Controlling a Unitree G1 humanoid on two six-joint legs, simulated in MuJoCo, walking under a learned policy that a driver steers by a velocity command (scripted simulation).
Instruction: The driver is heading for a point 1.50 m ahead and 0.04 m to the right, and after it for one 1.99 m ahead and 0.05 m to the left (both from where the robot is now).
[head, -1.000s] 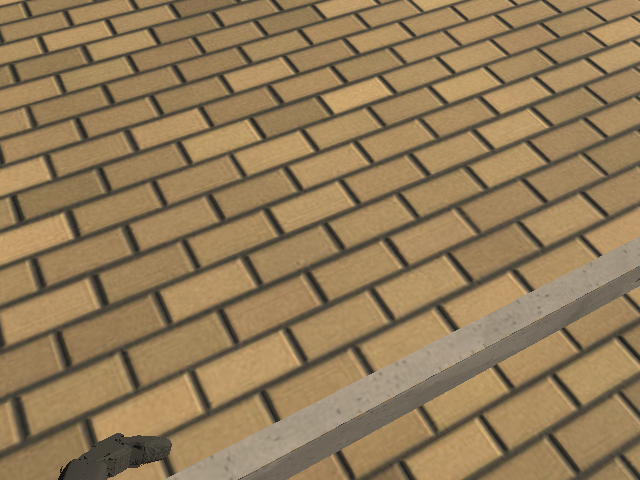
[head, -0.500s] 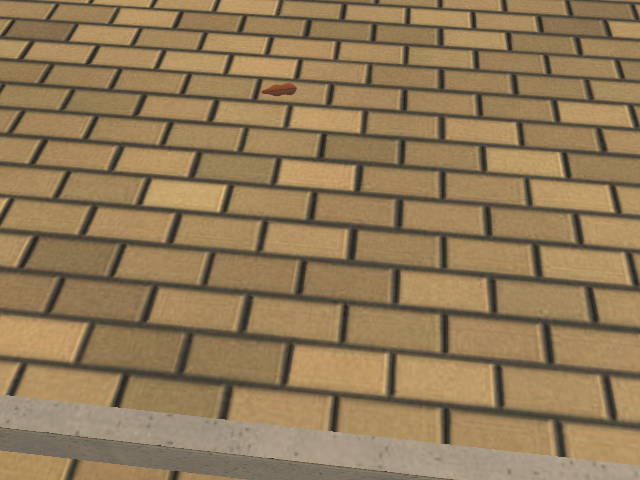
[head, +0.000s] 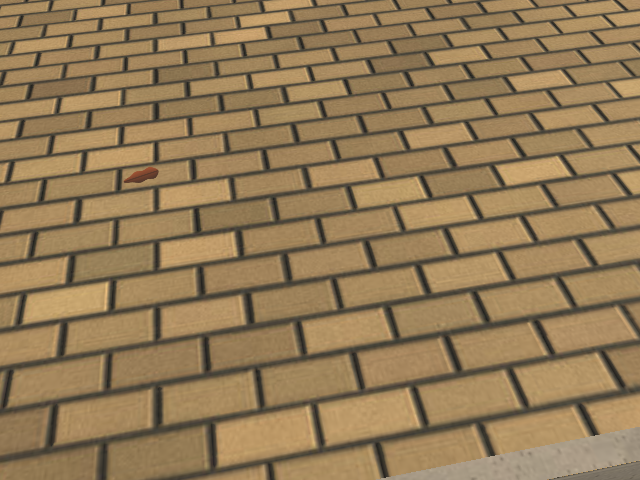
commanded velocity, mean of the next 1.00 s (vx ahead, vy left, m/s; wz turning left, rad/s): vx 0.92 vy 0.00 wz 0.07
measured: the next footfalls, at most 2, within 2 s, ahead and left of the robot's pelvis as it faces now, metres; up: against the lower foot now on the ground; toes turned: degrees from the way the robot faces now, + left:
right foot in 0.26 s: +0.23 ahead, -0.21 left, +0.00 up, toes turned -19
left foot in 0.74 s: +0.58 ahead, -0.26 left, +0.15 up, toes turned -6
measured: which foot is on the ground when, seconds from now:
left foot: down 0.00-0.24, up 0.26-0.72, down 0.74-1.00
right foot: up 0.00-0.24, down 0.26-0.72, up 0.74-1.00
